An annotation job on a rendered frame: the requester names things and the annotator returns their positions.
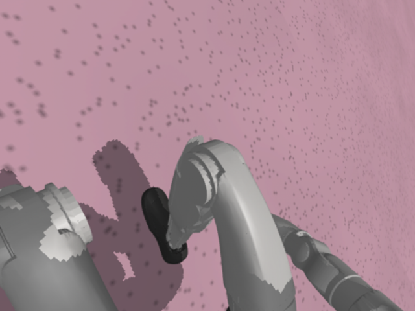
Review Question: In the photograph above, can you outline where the right robot foot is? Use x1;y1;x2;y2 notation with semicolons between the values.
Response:
141;187;188;264

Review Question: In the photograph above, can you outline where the right robot arm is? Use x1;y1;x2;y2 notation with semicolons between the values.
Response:
283;229;403;311

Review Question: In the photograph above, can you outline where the right robot hand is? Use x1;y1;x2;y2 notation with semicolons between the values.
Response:
271;214;299;244

